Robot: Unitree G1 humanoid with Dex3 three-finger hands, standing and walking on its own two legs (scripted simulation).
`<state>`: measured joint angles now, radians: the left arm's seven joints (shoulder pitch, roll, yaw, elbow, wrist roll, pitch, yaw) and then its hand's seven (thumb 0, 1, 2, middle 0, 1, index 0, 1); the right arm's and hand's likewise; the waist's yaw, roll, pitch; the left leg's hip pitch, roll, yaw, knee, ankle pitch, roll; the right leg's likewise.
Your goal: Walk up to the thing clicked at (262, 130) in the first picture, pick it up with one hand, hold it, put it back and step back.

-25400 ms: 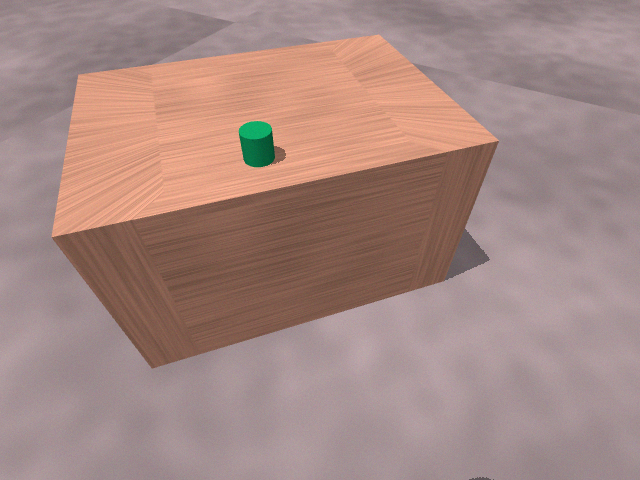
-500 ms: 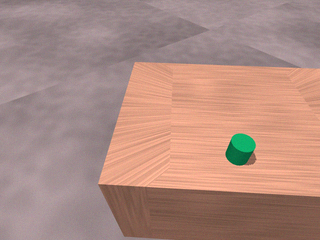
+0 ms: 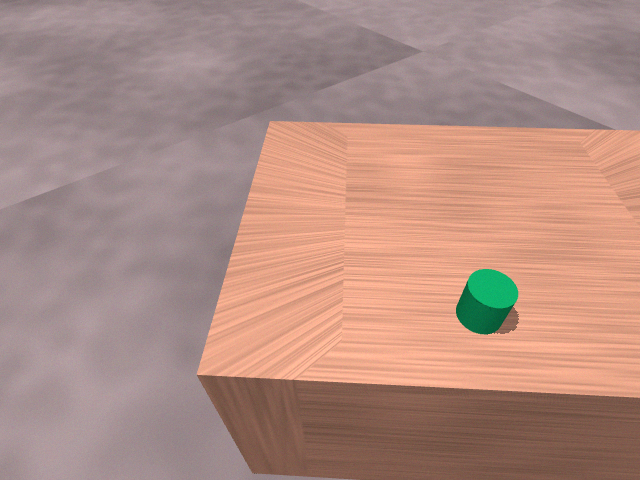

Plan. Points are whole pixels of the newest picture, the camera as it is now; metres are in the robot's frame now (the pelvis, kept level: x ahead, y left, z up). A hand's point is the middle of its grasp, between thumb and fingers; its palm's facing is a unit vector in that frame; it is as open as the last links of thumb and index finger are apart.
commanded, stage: home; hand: right
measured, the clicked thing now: (485, 301) +0.44 -0.26 -0.09
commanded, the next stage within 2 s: stand in 0.58 s
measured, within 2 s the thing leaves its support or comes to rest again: neither
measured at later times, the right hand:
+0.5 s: hand out of the picture +0.05 -0.25 -0.16, palm faces -0.04 +0.93 -0.35, open 17.3 cm
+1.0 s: hand out of the picture +0.06 -0.25 -0.16, palm faces -0.04 +0.94 -0.34, open 12.2 cm
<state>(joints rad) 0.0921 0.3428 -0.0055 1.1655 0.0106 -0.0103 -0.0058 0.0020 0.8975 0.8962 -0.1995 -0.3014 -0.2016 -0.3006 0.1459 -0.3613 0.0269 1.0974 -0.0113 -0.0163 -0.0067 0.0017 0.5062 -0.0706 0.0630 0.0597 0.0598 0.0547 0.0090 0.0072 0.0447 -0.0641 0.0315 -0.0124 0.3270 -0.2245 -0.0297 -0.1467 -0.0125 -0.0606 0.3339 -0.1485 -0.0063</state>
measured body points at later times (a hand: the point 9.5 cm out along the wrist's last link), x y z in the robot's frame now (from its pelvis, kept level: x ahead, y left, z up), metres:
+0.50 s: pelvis +0.00 +0.00 +0.00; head +0.00 +0.00 +0.45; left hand +0.07 +0.30 -0.14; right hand +0.06 -0.30 -0.13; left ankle -0.03 +0.14 -0.75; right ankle +0.02 -0.11 -0.75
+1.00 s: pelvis +0.00 +0.00 +0.00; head +0.01 +0.00 +0.45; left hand +0.07 +0.30 -0.13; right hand +0.06 -0.30 -0.13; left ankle -0.03 +0.14 -0.75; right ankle +0.02 -0.11 -0.75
